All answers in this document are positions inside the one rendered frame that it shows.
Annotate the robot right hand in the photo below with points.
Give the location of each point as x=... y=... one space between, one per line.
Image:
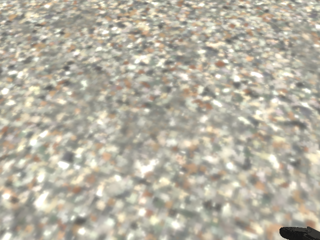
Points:
x=299 y=233

